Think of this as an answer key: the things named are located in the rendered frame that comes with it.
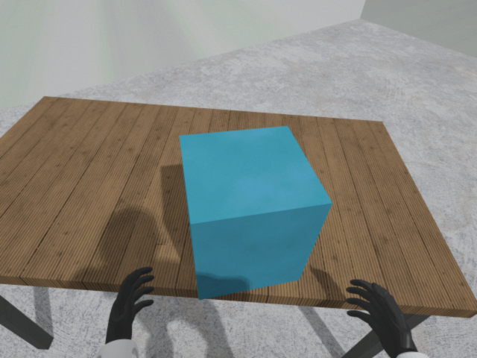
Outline left robot hand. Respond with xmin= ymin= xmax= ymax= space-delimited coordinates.
xmin=105 ymin=267 xmax=154 ymax=344

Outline table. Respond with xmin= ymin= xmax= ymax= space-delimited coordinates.
xmin=0 ymin=96 xmax=477 ymax=358

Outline left robot forearm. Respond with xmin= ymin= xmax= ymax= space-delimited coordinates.
xmin=96 ymin=339 xmax=139 ymax=358

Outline carton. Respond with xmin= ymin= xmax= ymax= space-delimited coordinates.
xmin=179 ymin=126 xmax=332 ymax=300

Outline right robot hand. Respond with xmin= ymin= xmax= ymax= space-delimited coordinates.
xmin=346 ymin=280 xmax=418 ymax=358

